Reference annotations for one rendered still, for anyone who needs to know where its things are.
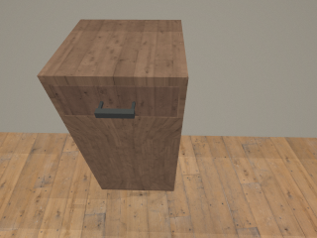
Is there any drawer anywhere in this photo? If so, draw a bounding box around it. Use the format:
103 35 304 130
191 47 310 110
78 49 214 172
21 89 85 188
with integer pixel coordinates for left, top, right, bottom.
51 84 179 117

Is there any handle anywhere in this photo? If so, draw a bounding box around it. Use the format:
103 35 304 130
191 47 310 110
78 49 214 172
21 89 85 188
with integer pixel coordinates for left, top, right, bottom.
94 101 136 119

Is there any cabinet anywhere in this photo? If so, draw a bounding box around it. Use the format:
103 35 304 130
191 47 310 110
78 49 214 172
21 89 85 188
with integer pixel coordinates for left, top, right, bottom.
37 19 189 191

